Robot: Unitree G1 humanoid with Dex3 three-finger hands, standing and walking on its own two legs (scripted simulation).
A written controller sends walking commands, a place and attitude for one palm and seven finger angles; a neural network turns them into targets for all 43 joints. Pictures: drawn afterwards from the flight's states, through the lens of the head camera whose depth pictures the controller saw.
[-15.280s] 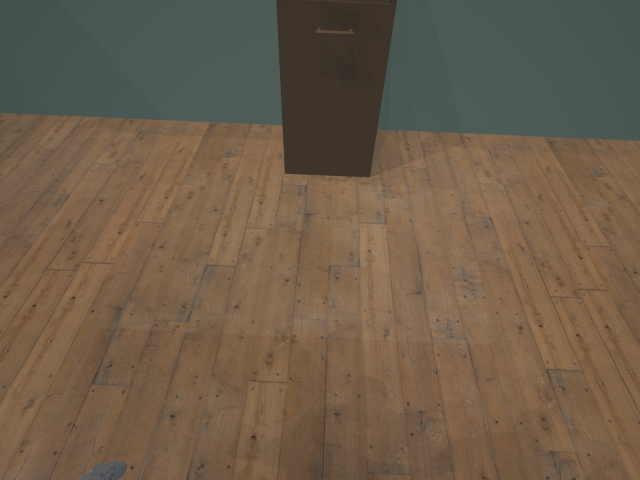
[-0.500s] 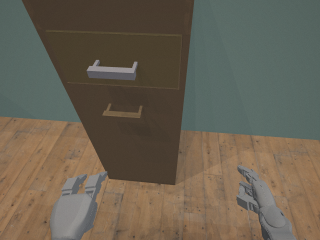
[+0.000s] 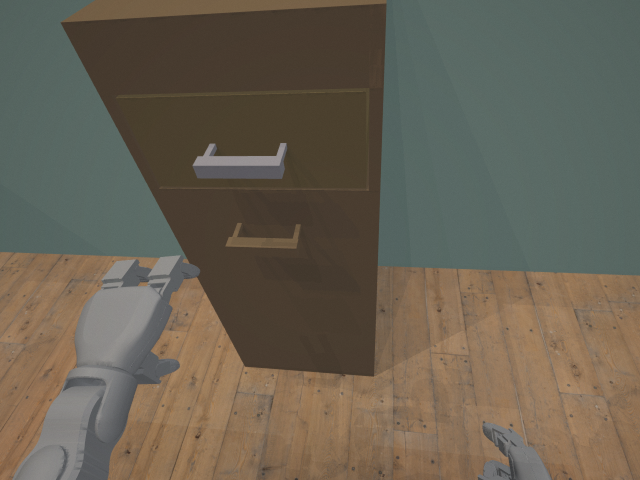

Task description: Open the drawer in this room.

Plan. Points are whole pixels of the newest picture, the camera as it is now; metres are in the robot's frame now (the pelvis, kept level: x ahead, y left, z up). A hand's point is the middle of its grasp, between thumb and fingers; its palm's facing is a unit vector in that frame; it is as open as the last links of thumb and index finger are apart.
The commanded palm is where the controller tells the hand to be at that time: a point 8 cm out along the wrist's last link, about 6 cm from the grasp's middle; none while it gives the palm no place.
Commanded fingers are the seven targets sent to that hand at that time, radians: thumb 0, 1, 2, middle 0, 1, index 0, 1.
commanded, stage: raise the hand with hooked fingers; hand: left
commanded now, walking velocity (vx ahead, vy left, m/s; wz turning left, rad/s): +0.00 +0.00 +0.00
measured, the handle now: (243, 158) +0.54 +0.20 +0.12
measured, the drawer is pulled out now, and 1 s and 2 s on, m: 0.00 0.00 0.00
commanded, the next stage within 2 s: move the hooked fingers above the handle in 0.96 s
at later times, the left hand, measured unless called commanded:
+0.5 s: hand (93, 238) +0.28 +0.27 +0.21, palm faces +0.17 -0.02 -0.98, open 13.8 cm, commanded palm +0.25 +0.26 +0.27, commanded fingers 0.00 -0.50 0.30 -0.30 -1.20 -0.30 -1.20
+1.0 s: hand (88, 223) +0.29 +0.26 +0.23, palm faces +0.20 -0.04 -0.98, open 13.8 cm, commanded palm +0.24 +0.26 +0.28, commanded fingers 0.00 -0.50 0.30 -0.30 -1.20 -0.30 -1.20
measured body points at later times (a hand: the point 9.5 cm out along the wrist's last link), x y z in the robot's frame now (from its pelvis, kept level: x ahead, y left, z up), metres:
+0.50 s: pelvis -0.02 +0.02 +0.01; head -0.03 -0.02 +0.46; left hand +0.27 +0.27 +0.26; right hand +0.22 -0.17 -0.08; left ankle +0.00 +0.12 -0.74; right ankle +0.01 -0.10 -0.74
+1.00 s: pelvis -0.03 +0.01 +0.01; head -0.03 -0.03 +0.45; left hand +0.27 +0.26 +0.28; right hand +0.17 -0.21 -0.10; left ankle +0.00 +0.12 -0.74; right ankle +0.01 -0.10 -0.74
